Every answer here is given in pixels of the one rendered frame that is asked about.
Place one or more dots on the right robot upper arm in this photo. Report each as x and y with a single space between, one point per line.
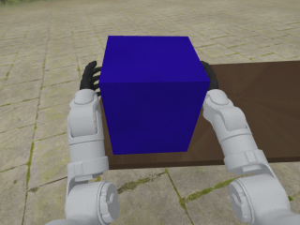
260 200

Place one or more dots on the table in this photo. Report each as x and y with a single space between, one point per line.
268 93

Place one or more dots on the robot right hand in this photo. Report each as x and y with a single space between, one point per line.
211 75

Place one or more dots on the robot right forearm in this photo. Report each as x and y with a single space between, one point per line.
242 155

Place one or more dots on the robot left forearm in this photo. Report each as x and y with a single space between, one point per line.
85 138

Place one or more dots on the left robot upper arm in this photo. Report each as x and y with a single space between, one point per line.
94 203

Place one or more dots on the robot left hand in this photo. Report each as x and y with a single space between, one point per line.
88 80

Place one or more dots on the carton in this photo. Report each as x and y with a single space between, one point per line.
152 90

